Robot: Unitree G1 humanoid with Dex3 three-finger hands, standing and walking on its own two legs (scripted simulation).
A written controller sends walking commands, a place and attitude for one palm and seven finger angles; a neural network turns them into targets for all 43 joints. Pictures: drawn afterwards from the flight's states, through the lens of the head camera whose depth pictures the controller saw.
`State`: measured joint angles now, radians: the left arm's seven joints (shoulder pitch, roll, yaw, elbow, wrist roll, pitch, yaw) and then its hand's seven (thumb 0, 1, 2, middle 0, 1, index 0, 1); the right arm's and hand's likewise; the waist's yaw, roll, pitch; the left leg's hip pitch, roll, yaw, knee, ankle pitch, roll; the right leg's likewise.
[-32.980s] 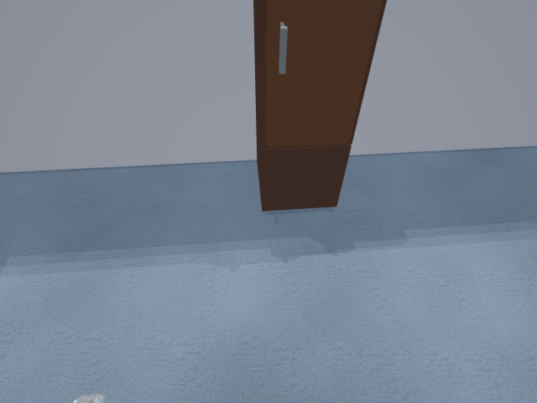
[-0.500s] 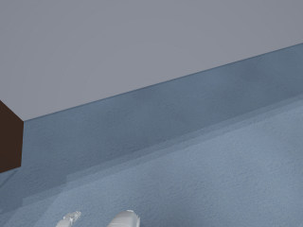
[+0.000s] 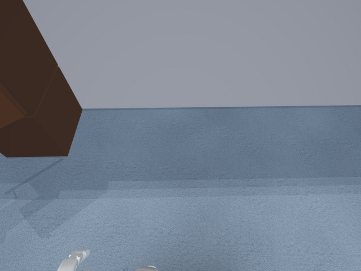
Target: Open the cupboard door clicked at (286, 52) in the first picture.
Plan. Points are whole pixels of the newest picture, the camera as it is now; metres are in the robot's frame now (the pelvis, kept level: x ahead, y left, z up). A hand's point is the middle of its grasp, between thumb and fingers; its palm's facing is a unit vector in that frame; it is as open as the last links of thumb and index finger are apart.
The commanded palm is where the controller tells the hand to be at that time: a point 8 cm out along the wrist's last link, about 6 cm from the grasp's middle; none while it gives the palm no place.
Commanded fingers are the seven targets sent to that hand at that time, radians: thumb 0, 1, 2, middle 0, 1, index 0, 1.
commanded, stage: turn to face it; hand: left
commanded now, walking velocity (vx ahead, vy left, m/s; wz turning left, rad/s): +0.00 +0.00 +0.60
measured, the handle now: out of the picture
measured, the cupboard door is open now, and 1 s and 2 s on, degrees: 40 40 40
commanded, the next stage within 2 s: take the last steps up to it in 1.04 s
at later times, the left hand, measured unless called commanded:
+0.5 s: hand out of the picture +0.03 +0.24 -0.17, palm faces +0.33 -0.91 -0.24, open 7.4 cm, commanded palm none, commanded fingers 0.00 0.90 0.90 -0.20 -0.30 -0.20 -0.30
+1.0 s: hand out of the picture -0.02 +0.18 -0.18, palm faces +0.56 -0.81 -0.18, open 7.4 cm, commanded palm none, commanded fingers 0.00 0.90 0.90 -0.20 -0.30 -0.20 -0.30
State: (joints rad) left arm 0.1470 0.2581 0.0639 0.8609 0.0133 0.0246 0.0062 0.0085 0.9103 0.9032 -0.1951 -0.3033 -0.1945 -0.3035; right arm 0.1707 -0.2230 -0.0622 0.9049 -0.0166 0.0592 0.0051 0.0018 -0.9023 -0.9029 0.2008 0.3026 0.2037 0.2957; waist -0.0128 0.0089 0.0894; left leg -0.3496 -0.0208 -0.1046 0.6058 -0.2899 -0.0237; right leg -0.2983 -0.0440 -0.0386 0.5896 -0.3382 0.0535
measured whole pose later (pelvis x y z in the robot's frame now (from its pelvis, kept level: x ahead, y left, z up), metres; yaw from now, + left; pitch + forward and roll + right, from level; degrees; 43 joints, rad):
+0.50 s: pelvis +0.02 +0.01 +0.01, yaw +18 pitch +1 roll -1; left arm 0.17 0.26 0.07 0.91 0.02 0.06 0.01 0.01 0.91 0.90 -0.20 -0.30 -0.19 -0.30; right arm 0.13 -0.21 -0.04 0.89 -0.02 0.03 0.00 0.00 -0.91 -0.90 0.20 0.30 0.20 0.30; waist 0.01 -0.04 0.11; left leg -0.31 -0.01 0.00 0.56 -0.26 0.03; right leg -0.48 -0.10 -0.03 1.08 -0.44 0.09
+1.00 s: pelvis +0.05 +0.01 +0.00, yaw +34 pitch +1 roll +0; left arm 0.26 0.20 0.04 0.93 0.02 0.01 0.01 0.01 0.90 0.90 -0.20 -0.30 -0.20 -0.30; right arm 0.12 -0.23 -0.06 0.92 -0.01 0.05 0.02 0.00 -0.91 -0.90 0.20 0.30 0.20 0.29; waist 0.00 -0.04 0.09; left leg -0.29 0.01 0.06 0.59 -0.28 -0.03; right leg -0.23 -0.14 -0.16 0.60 -0.36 0.07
